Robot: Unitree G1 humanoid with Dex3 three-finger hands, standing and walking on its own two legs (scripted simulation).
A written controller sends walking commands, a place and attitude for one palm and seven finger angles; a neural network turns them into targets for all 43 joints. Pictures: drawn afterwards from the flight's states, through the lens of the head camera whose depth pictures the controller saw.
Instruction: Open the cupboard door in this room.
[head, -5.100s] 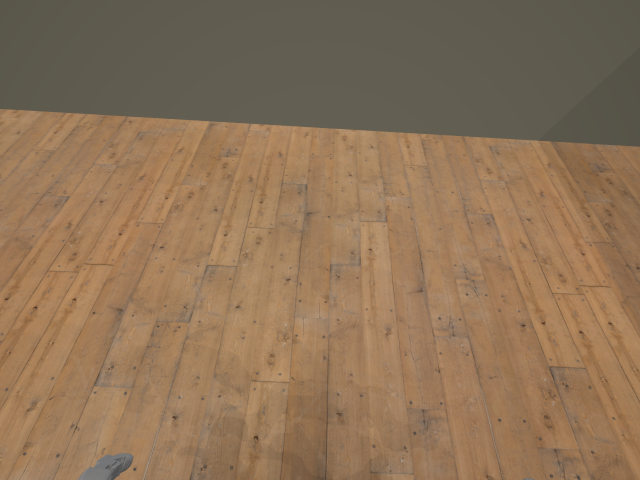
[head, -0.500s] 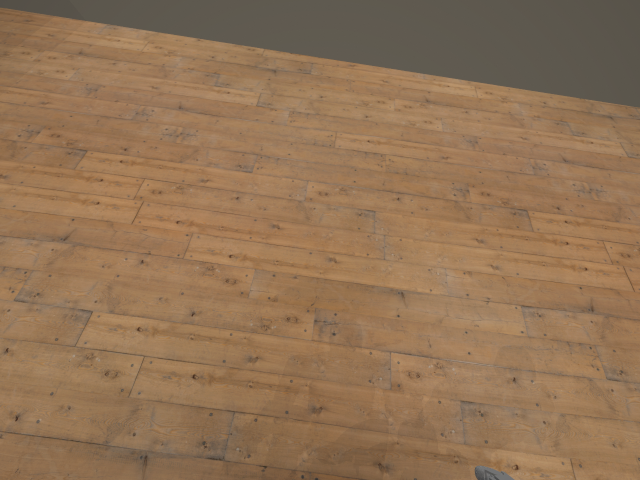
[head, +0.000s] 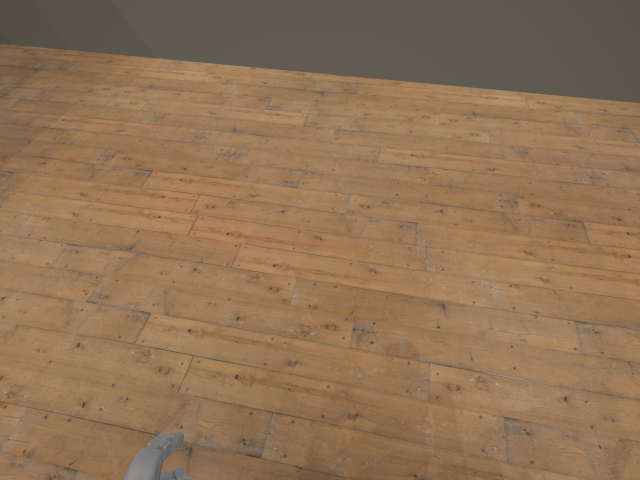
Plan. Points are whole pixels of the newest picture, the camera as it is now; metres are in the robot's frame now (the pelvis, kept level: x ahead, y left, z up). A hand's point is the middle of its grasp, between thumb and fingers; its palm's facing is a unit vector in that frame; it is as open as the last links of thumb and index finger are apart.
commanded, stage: turn or walk to find it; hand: left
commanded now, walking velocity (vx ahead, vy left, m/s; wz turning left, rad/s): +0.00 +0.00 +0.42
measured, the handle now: out of the picture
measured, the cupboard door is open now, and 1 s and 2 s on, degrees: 0 0 0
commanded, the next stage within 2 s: none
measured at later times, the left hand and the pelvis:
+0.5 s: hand out of the picture -0.08 +0.20 -0.18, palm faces +0.31 -0.92 -0.23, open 7.4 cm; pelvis -0.05 +0.00 -0.01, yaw +15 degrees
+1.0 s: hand out of the picture -0.05 +0.22 -0.15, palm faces +0.42 -0.86 -0.28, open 7.4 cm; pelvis -0.08 -0.02 -0.01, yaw +26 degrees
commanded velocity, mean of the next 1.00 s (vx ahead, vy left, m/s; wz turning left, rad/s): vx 0.00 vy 0.00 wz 0.42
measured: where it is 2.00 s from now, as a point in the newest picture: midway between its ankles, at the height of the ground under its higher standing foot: outside the picture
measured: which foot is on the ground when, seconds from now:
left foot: down 0.00-0.02, up 0.04-0.50, down 0.52-1.00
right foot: up 0.00-0.00, down 0.02-0.52, up 0.54-0.98, down 1.00-1.00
